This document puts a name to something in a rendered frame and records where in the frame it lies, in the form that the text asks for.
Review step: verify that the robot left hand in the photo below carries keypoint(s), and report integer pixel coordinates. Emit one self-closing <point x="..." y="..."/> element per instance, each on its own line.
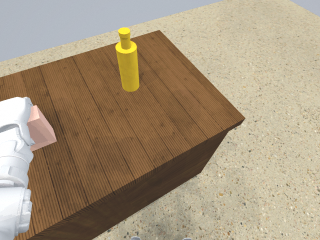
<point x="16" y="109"/>

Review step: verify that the table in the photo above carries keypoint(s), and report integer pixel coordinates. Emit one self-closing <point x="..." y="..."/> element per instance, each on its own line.
<point x="116" y="151"/>

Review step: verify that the robot left forearm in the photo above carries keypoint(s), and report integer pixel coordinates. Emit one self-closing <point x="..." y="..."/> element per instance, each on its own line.
<point x="15" y="154"/>

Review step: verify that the sponge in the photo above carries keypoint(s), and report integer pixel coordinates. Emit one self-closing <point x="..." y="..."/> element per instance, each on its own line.
<point x="41" y="132"/>

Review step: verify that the robot left upper arm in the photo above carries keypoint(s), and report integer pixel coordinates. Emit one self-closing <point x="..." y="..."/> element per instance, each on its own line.
<point x="15" y="211"/>

